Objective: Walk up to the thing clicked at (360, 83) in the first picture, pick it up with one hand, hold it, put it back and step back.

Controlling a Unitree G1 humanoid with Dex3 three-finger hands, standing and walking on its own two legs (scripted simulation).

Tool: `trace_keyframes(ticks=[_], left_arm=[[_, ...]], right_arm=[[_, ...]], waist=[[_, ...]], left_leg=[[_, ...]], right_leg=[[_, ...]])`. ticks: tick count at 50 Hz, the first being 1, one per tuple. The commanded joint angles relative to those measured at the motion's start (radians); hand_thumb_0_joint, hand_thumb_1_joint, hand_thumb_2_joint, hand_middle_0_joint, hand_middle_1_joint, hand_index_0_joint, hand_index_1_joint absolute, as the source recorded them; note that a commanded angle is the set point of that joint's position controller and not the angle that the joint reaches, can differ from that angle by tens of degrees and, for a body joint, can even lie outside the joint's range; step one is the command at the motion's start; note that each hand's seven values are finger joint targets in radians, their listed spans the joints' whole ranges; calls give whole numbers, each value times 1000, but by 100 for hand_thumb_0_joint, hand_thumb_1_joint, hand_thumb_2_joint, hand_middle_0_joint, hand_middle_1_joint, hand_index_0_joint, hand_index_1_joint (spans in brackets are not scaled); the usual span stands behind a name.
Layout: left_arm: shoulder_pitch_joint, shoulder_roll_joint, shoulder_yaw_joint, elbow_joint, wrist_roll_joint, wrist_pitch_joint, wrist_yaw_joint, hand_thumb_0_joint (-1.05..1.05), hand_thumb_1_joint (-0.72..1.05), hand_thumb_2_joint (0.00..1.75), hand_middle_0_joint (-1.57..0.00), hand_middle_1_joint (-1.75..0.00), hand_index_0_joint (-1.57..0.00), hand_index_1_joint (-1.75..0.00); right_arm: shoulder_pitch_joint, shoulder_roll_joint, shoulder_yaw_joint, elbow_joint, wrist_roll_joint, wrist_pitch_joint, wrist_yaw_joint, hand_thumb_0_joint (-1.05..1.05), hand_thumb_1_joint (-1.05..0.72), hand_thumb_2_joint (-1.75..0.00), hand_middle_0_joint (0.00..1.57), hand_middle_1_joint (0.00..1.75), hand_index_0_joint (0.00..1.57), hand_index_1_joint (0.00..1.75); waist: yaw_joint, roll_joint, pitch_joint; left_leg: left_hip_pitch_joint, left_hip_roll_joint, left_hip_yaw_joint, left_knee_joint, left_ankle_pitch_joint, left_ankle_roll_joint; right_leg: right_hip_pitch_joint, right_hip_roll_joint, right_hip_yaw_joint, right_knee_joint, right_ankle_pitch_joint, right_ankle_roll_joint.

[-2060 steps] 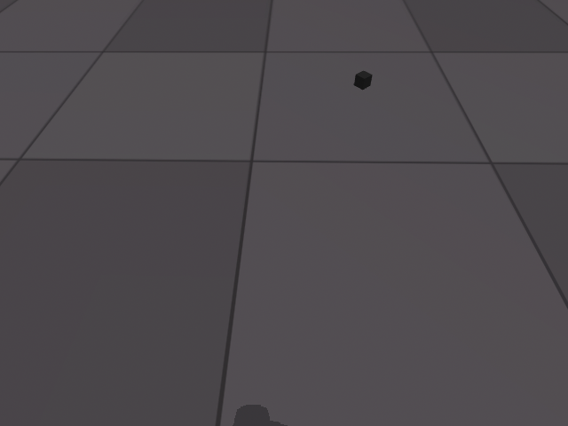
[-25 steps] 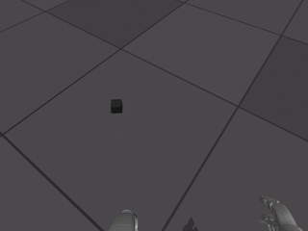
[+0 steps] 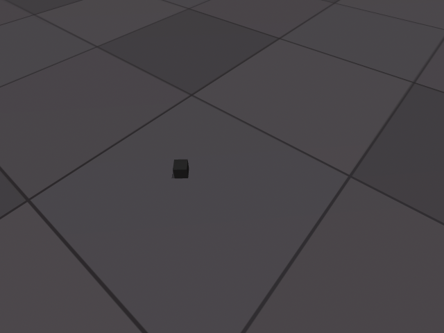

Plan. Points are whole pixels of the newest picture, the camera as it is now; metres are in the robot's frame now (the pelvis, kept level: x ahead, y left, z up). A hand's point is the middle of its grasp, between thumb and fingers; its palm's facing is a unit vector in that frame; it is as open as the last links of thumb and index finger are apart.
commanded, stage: step back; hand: left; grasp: from above
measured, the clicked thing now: (181, 168) +1.09 +0.25 -0.73
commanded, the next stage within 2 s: stand in 0.64 s
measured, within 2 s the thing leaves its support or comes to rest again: neither
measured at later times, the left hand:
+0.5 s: hand out of the picture +0.11 +0.27 -0.16, palm faces +0.06 -0.93 -0.35, open 7.4 cm
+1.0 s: hand out of the picture +0.13 +0.26 -0.14, palm faces +0.00 -0.94 -0.33, open 7.4 cm
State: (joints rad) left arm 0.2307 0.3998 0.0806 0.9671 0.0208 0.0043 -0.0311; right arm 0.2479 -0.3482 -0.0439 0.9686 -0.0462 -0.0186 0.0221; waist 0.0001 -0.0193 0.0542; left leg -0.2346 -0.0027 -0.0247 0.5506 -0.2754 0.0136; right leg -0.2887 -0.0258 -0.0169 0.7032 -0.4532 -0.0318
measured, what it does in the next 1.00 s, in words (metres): steps on the spot: left foot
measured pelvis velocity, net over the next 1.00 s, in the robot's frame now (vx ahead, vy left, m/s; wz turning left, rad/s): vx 0.06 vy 0.01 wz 0.02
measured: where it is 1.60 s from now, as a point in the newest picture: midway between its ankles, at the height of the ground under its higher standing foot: outside the picture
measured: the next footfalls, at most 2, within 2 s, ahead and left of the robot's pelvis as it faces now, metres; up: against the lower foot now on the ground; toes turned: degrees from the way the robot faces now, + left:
left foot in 0.30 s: +0.13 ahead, +0.13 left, +0.00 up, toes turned +3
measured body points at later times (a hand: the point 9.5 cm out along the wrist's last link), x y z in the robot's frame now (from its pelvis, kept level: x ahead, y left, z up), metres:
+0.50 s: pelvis +0.05 +0.00 +0.00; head +0.07 +0.01 +0.45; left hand +0.11 +0.32 -0.13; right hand +0.17 -0.29 -0.12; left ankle +0.09 +0.13 -0.73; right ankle +0.03 -0.12 -0.73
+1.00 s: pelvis +0.06 +0.01 +0.02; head +0.07 +0.01 +0.47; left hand +0.13 +0.31 -0.12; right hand +0.15 -0.29 -0.11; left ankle +0.09 +0.13 -0.73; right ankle +0.03 -0.12 -0.73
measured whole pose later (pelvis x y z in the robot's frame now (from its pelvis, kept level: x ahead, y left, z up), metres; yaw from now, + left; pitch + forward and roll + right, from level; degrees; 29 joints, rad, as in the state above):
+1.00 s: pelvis +0.06 +0.01 +0.02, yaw +1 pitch -2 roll +0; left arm 0.09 0.35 0.01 1.13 0.01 -0.02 -0.01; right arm 0.06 -0.34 -0.01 1.15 -0.01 -0.01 0.01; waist 0.00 -0.01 0.06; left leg -0.16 0.02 0.02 0.33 -0.13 -0.01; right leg -0.05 -0.02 -0.01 0.32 -0.23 0.02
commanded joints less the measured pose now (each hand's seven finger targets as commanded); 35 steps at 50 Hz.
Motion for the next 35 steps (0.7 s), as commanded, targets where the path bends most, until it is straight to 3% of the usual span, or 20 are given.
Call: trace_keyframes(ticks=[1,2,3,4,6,8,12,13,14,15,16,17,18,20,22,24,28,31,32,35], left_arm=[[79,185,57,-15,15,-46,29,0,90,90,-20,-30,-20,-30],[116,259,76,-20,32,-54,38,0,90,90,-20,-30,-20,-30],[55,317,83,-41,28,-55,40,0,90,90,-20,-30,-20,-30],[-26,309,80,-74,22,-61,40,0,90,90,-20,-30,-20,-30],[-64,246,62,-75,11,-73,43,0,90,90,-20,-30,-20,-30],[-77,230,51,-73,9,-80,41,0,90,90,-20,-30,-20,-30],[-85,222,36,-64,1,-71,42,0,90,90,-20,-30,-20,-30],[-102,227,32,-67,-4,-64,42,0,90,90,-20,-30,-20,-30],[-104,221,28,-67,-10,-56,43,0,90,90,-20,-30,-20,-30],[-96,194,16,-72,-11,-50,43,0,90,90,-20,-30,-20,-30],[-83,165,5,-78,-18,-45,44,0,90,90,-20,-30,-20,-30],[-56,150,2,-63,-34,-33,46,0,90,90,-20,-30,-20,-30],[-68,164,8,-41,-33,-24,49,0,90,90,-20,-30,-20,-30],[-76,151,-1,-21,-23,-27,48,0,90,90,-20,-30,-20,-30],[-32,176,-2,14,-14,-39,50,0,90,90,-20,-30,-20,-30],[-91,217,8,19,-10,-45,46,0,90,90,-20,-30,-20,-30],[-133,189,-6,37,-12,-48,47,0,90,90,-20,-30,-20,-30],[-142,192,-4,53,-12,-49,48,0,90,90,-20,-30,-20,-30],[-142,158,-28,69,-21,-49,42,0,90,90,-20,-30,-20,-30],[-158,162,-32,80,-20,-47,42,0,90,90,-20,-30,-20,-30]], right_arm=[[-82,-202,-49,-84,21,1,-17,0,-90,-90,20,30,20,30],[-94,-143,-30,-112,24,1,-22,0,-90,-90,20,30,20,30],[-122,-191,-44,-105,16,6,-36,0,-90,-90,20,30,20,30],[-80,-235,-54,-83,21,1,-35,0,-90,-90,20,30,20,30],[-33,-225,-54,-47,25,-9,-32,0,-90,-90,20,30,20,30],[-20,-208,-47,-30,19,-14,-25,0,-90,-90,20,30,20,30],[-52,-176,-39,-27,19,-15,-21,0,-90,-90,20,30,20,30],[-42,-175,-41,-18,20,-17,-23,0,-90,-90,20,30,20,30],[-31,-171,-43,-7,20,-20,-26,0,-90,-90,20,30,20,30],[-27,-194,-49,1,17,-23,-31,0,-90,-90,20,30,20,30],[-28,-234,-59,-3,11,-28,-38,0,-90,-90,20,30,20,30],[-89,-279,-58,-22,21,-30,-38,0,-90,-90,20,30,20,30],[-109,-303,-61,-27,28,-28,-37,0,-90,-90,20,30,20,30],[-152,-277,-48,-16,28,-18,-38,0,-90,-90,20,30,20,30],[-213,-243,-36,-18,32,-10,-39,0,-90,-90,20,30,20,30],[-211,-205,-27,4,36,-6,-37,0,-90,-90,20,30,20,30],[-243,-213,-23,43,33,-13,-31,0,-90,-90,20,30,20,30],[-255,-197,-14,61,36,-12,-29,0,-90,-90,20,30,20,30],[-225,-204,-8,66,44,-15,-25,0,-90,-90,20,30,20,30],[-258,-201,-9,77,43,-19,-24,0,-90,-90,20,30,20,30]], waist=[[73,55,-12],[96,-162,-19],[89,-128,50],[52,-60,89],[19,-32,80],[18,-71,36],[18,-130,-17],[5,-114,-37],[-4,-95,-51],[-10,-38,-76],[-3,52,-119],[19,137,-152],[14,143,-143],[29,144,-139],[47,141,-110],[10,55,-92],[5,42,-102],[5,6,-122],[-7,16,-142],[-1,19,-121]], left_leg=[[-296,97,-118,-30,-281,60],[-435,-42,-51,230,-266,5],[-397,-34,-99,341,-290,-3],[-356,7,-131,377,-245,-4],[-329,36,-126,345,-166,-7],[-235,37,-98,288,-138,-12],[-95,22,32,89,-73,-8],[-22,16,56,20,-3,-7],[20,2,66,-72,109,2],[80,30,16,-102,244,19],[126,139,-107,-101,400,53],[83,253,-268,-118,402,157],[23,301,-299,-133,356,216],[15,275,-240,-130,322,173],[-54,196,-142,-75,268,85],[-32,115,-65,-56,168,24],[38,136,-65,-93,256,37],[73,131,-35,-97,319,29],[129,133,-61,-130,371,29],[165,142,-63,-161,391,21]], right_leg=[[298,13,43,-294,80,-8],[327,-207,413,-463,-156,-71],[126,-369,566,-545,-342,-143],[66,-386,558,-533,-312,-203],[105,-292,375,-472,-38,-160],[89,-254,250,-418,207,-141],[94,-223,111,-286,617,-121],[66,-219,97,-239,647,-110],[78,-194,76,-177,668,-86],[58,-165,59,-122,654,-50],[27,-105,26,-51,550,-15],[23,-5,-9,16,278,26],[75,0,2,-6,87,13],[90,-6,16,-90,70,-2],[156,-48,60,-214,235,-12],[118,-115,151,-273,291,-39],[134,-88,91,-282,407,-9],[170,-97,97,-304,488,0],[172,-104,105,-320,513,5],[170,-98,93,-365,474,17]])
